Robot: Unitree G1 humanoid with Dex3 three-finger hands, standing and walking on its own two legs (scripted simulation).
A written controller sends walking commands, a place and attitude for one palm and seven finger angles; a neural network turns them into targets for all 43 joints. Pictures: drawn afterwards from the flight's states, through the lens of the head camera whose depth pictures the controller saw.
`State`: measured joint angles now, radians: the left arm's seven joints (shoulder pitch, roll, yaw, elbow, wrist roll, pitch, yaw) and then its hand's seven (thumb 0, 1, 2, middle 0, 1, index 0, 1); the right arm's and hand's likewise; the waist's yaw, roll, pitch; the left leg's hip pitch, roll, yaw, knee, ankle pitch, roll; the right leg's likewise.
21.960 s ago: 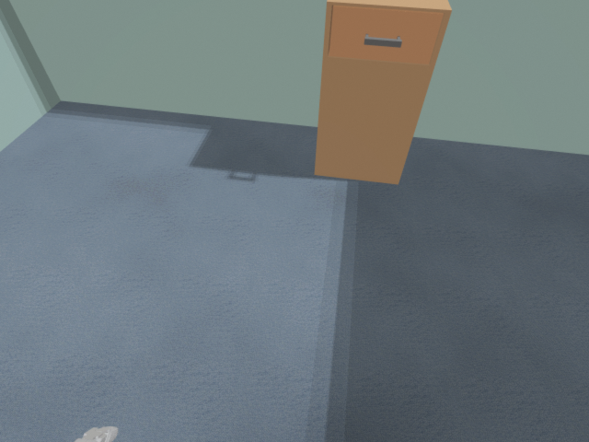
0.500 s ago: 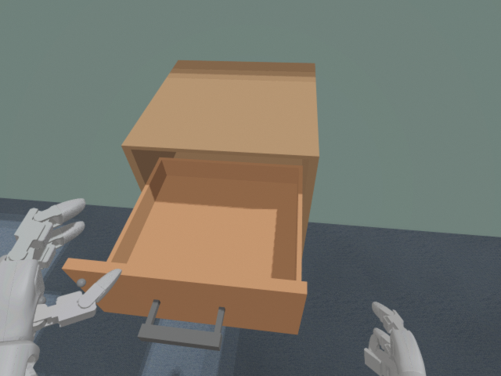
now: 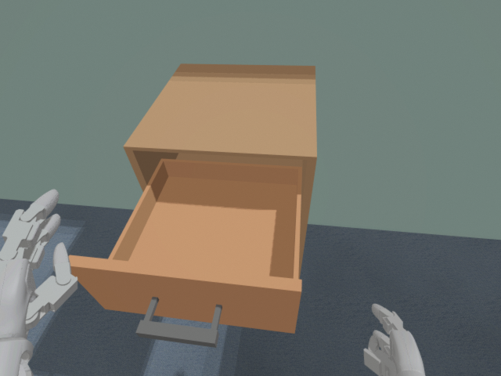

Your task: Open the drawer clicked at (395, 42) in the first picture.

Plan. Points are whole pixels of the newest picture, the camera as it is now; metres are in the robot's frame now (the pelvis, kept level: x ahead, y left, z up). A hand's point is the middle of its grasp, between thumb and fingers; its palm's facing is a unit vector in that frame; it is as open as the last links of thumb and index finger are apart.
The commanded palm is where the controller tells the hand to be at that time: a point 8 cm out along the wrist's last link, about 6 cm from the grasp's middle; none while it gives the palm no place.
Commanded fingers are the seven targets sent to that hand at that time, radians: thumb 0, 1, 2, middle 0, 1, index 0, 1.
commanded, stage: step back with the hand held close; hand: left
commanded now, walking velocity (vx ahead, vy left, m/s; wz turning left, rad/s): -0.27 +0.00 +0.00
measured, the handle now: (181, 320) +0.22 +0.16 -0.05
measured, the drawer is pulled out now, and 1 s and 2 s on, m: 0.30 0.30 0.30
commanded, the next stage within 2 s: stop stepping back and stand still in 1.38 s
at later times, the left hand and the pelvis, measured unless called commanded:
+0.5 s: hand (29, 314) +0.14 +0.26 +0.15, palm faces +0.29 -0.81 -0.51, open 7.4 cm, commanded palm +0.08 +0.31 +0.18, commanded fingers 0.00 0.90 0.90 -0.20 -0.30 -0.20 -0.30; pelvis -0.05 +0.03 -0.01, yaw +1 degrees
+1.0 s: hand out of the picture +0.10 +0.28 +0.16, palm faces +0.34 -0.81 -0.47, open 7.4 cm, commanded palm +0.03 +0.31 +0.18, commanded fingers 0.00 0.90 0.90 -0.20 -0.30 -0.20 -0.30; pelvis -0.10 +0.03 -0.01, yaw +0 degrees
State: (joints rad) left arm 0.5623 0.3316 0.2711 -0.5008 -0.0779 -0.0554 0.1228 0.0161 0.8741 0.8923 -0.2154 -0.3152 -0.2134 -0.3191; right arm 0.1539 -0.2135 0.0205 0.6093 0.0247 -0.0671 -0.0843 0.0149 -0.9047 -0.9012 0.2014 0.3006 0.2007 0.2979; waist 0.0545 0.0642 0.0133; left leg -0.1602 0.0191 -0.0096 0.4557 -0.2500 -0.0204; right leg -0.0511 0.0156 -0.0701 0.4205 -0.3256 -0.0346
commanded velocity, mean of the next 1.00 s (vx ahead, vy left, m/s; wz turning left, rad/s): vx -0.30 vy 0.00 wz -0.02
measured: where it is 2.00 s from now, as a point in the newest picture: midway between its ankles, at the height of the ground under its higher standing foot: outside the picture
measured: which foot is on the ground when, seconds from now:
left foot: down 0.00-1.00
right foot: down 0.00-0.86, up 0.88-1.00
